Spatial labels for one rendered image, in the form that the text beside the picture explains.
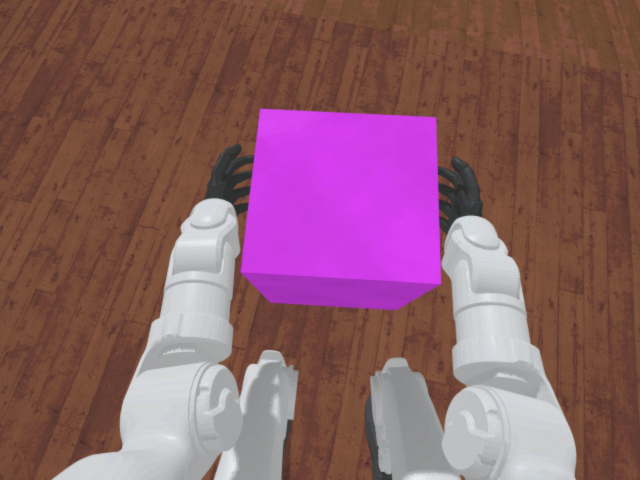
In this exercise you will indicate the robot foot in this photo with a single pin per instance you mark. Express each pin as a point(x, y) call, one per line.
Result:
point(372, 441)
point(287, 432)

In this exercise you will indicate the robot right hand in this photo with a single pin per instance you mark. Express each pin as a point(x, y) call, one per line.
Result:
point(465, 197)

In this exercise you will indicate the right robot foot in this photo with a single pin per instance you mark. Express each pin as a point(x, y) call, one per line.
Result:
point(372, 441)

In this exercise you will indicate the robot left upper arm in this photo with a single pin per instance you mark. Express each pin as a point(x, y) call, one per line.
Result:
point(175, 422)

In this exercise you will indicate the left robot forearm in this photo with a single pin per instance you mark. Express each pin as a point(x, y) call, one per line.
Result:
point(194, 321)

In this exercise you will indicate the right robot forearm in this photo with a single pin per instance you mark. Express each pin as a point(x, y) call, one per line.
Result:
point(493, 343)

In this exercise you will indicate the carton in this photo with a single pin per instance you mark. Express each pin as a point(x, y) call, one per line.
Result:
point(343, 209)

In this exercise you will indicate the robot right upper arm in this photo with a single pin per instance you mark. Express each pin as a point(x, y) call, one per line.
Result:
point(493, 434)

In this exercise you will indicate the robot left hand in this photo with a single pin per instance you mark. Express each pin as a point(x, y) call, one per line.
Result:
point(223, 180)

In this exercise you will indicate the left robot foot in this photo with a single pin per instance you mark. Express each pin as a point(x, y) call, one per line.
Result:
point(287, 432)

